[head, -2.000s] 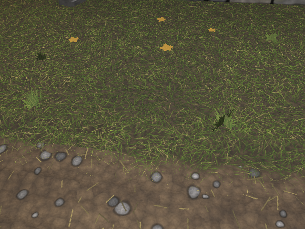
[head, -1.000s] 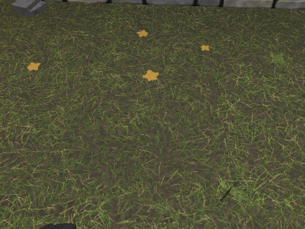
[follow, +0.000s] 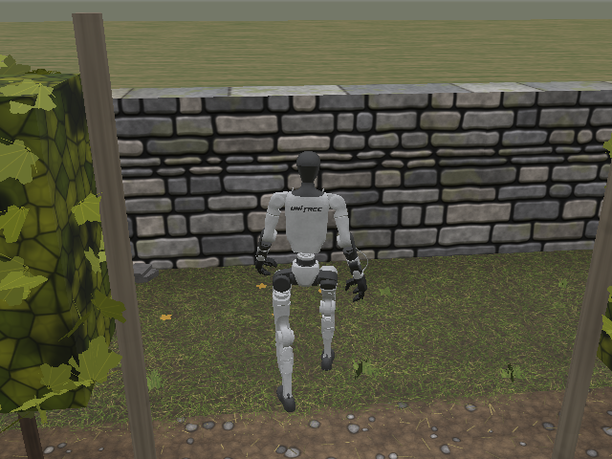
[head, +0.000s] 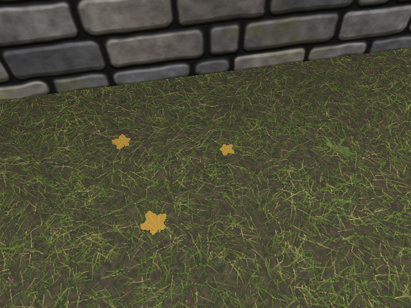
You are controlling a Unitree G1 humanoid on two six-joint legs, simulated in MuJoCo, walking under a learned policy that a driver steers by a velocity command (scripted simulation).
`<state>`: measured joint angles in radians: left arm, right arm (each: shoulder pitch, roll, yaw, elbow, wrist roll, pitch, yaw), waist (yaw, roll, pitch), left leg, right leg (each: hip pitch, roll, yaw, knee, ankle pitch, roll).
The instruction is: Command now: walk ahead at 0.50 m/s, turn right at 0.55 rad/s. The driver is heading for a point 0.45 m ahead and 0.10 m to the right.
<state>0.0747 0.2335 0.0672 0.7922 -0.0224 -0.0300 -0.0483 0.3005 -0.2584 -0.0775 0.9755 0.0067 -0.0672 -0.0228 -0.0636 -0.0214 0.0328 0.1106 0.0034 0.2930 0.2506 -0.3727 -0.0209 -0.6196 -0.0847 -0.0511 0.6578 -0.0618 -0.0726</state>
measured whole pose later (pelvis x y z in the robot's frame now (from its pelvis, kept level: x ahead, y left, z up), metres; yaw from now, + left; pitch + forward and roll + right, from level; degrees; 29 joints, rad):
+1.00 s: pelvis +0.42 -0.05 +0.01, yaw -20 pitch +0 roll +1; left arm 0.22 0.23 0.04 0.79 0.02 0.02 0.03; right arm 0.15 -0.23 -0.02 0.90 -0.02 -0.03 0.01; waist -0.02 0.01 0.01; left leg -0.28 -0.01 0.03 0.50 -0.21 0.01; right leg -0.27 -0.03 0.06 0.55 -0.28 0.03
